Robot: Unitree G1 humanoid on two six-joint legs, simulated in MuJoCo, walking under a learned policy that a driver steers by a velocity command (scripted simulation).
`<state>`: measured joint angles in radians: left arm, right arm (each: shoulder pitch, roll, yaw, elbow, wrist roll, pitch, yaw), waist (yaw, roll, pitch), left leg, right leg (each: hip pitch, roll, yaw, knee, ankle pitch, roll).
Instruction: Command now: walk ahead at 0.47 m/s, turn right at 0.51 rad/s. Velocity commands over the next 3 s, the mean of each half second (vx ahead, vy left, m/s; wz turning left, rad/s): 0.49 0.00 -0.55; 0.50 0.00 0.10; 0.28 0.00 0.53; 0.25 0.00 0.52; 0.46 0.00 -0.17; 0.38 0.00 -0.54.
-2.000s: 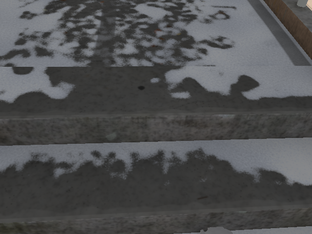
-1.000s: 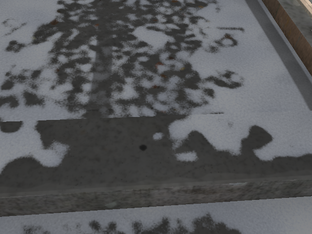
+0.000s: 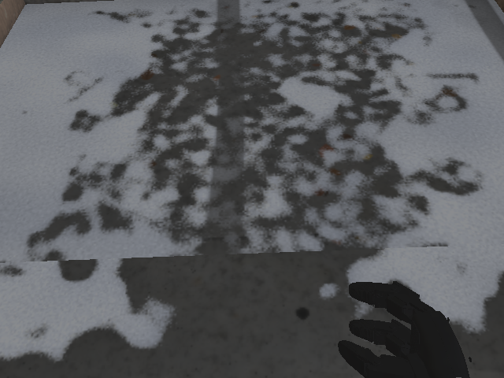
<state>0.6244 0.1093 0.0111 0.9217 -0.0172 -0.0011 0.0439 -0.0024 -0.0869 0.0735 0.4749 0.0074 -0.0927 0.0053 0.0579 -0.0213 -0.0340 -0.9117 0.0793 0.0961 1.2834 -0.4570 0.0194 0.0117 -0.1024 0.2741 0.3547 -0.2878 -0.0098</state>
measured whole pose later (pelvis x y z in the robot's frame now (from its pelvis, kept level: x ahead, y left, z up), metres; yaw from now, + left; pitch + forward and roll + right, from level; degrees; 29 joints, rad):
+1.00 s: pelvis +0.51 -0.18 +0.29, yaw -11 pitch +1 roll +0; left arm 0.41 0.14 -0.01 0.94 0.04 -0.10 0.00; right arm 0.09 -0.21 -0.02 0.72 0.01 -0.03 0.04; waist 0.03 0.05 -0.08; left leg -0.92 0.04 -0.05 1.25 0.12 0.10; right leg -0.07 -0.04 -0.30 0.36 -0.30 -0.03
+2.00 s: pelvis +0.89 -0.22 +0.30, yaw +23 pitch +3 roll +0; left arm 0.41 0.24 0.06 0.80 0.01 -0.08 0.01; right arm 0.19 -0.28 -0.07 0.61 0.01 -0.03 0.01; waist 0.08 0.05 -0.06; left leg -0.70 0.03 -0.08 1.05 -0.16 0.00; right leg -0.15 -0.03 -0.03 0.37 -0.28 0.00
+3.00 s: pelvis +1.34 -0.09 +0.30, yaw -4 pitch +4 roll +1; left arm 0.25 0.29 0.07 0.69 -0.02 -0.01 0.02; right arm 0.04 -0.29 -0.04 0.66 -0.02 -0.07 -0.02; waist 0.05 0.03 0.06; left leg -0.70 0.05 -0.11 0.83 -0.15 -0.08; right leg -0.28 0.12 0.12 0.41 -0.18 -0.09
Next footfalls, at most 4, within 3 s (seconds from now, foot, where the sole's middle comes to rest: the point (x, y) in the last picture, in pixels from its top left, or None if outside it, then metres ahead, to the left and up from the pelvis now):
0.62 right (417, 348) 0.47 -0.26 -0.49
1.24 left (343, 202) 0.85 -0.14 -0.49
1.74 right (420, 184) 0.92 -0.34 -0.48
2.18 left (289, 157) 1.01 0.00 -0.49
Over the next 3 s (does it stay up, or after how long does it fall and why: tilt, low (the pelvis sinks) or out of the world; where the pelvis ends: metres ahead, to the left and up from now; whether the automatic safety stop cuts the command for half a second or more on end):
stays up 1.34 -0.09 0.30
